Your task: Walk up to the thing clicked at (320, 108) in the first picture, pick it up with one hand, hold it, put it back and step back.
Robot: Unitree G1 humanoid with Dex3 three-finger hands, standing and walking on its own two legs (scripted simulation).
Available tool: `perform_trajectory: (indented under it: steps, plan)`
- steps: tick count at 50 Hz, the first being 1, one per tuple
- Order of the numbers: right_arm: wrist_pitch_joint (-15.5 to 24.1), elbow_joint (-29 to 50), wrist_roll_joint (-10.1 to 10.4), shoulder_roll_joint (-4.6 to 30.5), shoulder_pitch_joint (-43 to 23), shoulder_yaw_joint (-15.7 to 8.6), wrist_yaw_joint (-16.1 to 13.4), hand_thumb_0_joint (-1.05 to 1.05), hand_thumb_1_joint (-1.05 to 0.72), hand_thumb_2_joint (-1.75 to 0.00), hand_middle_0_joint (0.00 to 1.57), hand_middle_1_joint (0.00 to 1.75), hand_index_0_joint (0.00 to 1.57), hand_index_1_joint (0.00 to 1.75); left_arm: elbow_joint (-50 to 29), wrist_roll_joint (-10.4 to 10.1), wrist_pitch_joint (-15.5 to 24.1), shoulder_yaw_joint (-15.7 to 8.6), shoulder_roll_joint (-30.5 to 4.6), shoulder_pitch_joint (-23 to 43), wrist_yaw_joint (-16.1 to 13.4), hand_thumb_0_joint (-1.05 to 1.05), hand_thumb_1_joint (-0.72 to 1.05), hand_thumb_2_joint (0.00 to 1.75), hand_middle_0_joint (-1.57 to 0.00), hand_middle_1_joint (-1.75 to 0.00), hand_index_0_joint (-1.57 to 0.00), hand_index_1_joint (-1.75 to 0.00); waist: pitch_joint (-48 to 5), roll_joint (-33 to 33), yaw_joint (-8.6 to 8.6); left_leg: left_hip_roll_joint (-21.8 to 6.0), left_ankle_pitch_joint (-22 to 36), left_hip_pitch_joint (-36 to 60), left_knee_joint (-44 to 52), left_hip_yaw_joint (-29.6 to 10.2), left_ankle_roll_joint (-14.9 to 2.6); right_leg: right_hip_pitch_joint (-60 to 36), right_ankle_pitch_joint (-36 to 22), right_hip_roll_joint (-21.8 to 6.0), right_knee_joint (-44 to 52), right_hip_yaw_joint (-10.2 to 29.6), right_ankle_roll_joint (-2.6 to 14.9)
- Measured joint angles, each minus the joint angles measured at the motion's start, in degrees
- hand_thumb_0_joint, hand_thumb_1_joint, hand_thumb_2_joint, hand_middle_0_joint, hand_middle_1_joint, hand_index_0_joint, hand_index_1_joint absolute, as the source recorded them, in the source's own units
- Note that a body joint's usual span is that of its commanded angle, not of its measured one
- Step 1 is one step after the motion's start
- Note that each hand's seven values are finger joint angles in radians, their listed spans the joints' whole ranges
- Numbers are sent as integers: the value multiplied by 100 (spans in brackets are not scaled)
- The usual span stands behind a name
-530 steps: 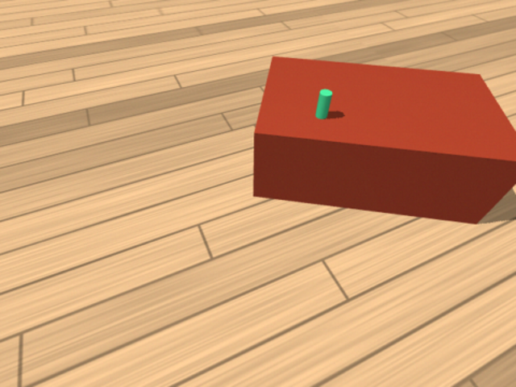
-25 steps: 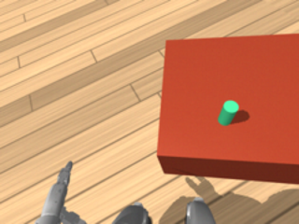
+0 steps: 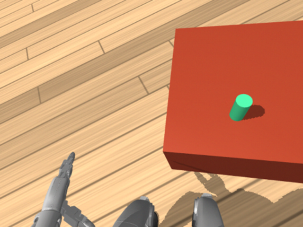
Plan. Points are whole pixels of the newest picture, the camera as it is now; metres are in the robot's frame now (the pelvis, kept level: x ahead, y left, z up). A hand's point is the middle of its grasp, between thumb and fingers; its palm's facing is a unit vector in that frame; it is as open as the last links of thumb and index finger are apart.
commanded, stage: approach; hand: right
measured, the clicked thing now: (240, 108) +0.52 -0.23 -0.21
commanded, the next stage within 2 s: close in in 0.46 s
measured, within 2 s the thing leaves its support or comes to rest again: neither
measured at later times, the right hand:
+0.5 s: hand (274, 121) +0.46 -0.32 -0.18, palm faces +0.25 +0.97 +0.04, open 17.7 cm
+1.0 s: hand (251, 122) +0.47 -0.26 -0.22, palm faces +0.24 +0.97 +0.01, open 17.5 cm
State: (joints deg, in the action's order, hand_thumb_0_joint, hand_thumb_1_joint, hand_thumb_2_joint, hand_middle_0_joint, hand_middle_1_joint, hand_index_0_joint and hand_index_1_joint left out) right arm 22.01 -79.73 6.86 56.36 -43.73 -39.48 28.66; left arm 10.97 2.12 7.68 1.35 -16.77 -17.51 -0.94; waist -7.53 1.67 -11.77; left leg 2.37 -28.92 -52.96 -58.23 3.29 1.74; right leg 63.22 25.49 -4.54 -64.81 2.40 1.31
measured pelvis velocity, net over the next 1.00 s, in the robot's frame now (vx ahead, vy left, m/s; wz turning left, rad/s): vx -0.06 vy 0.02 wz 0.10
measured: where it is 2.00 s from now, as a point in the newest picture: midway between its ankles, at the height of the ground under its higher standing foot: outside the picture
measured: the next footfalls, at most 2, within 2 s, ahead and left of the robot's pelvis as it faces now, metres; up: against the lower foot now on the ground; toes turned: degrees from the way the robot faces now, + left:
none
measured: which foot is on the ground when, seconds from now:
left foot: down 0.00-1.00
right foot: down 0.00-1.00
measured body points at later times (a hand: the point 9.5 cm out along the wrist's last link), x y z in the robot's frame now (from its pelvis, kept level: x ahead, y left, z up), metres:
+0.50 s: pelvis -0.04 +0.00 -0.11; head +0.18 -0.10 +0.26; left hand +0.15 +0.27 -0.02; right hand +0.44 -0.37 -0.18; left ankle -0.02 +0.15 -0.65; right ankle +0.04 -0.10 -0.65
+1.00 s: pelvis -0.06 +0.02 -0.17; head +0.16 -0.08 +0.21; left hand +0.11 +0.26 -0.01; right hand +0.45 -0.31 -0.22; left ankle -0.02 +0.15 -0.65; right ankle +0.04 -0.10 -0.65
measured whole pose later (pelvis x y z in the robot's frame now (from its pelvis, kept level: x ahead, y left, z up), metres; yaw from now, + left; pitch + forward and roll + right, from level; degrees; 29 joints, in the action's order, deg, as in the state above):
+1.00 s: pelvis -0.06 +0.02 -0.17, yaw +6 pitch +33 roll +10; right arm 29.0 -64.3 1.1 48.0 -41.6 -42.5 12.7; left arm -31.3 1.6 5.2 -9.9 -22.3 -29.1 7.1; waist -7.0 3.4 -22.7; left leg 4.5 -39.3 -94.0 -99.8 6.3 0.8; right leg 104.6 32.7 -6.2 -103.4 7.4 0.4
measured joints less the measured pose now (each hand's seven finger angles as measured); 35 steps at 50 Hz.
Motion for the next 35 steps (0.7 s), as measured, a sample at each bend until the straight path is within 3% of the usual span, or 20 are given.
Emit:
perform_trajectory:
  steps: [4,11,18,25,28,32,35]
  plan:
    - [285,8,66,-217,96,-27,-38,-1,60,-4,5,5,6,5,-392,60,82,-78,-50,-27,61,0,-54,5,-5,-4,-5,-5,57,62,-90,-2,-136,-402,-405,19,7,402,98,2,-365,30,8]
    - [732,291,-98,-553,318,-389,-294,-1,60,-4,6,5,7,5,-1100,179,171,-218,-138,-259,213,0,-53,5,-5,-4,-5,-5,132,275,-395,50,-365,-1205,-1148,88,-13,1227,282,-43,-1082,136,-13]
    - [1267,450,-320,-353,244,-612,-525,-2,59,-3,6,5,7,5,-1458,305,45,-388,-173,-169,327,0,-53,5,-5,-4,-5,-5,118,368,-738,145,-611,-2149,-2023,190,-28,2218,504,-121,-1975,293,-44]
    - [1385,116,-347,-111,181,-725,-593,-2,60,-5,5,6,6,6,-2295,341,65,-547,-328,-266,498,0,-52,4,-5,-4,-5,-5,119,260,-979,200,-804,-3001,-2832,264,-30,3103,660,-160,-2773,412,-34]
    - [1397,130,-389,-122,228,-813,-690,-2,60,-6,5,6,6,6,-2699,322,26,-596,-380,-423,568,0,-51,4,-5,-4,-5,-5,130,278,-1067,213,-901,-3333,-3197,290,-29,3438,727,-167,-3111,457,-40]
    - [1716,668,-453,-292,314,-1054,-847,-2,60,-6,5,6,6,6,-3253,305,5,-759,-508,-662,635,0,-51,4,-6,-5,-6,-5,80,389,-1118,224,-1006,-3697,-3634,320,-59,3790,781,-172,-3484,507,-75]
    - [1699,801,-396,-263,241,-835,-1010,-2,60,-6,5,6,5,6,-3411,245,43,-983,-637,-682,671,0,-51,4,-6,-5,-6,-5,47,400,-1121,207,-1051,-3869,-3870,383,-93,3982,774,-139,-3685,580,-110]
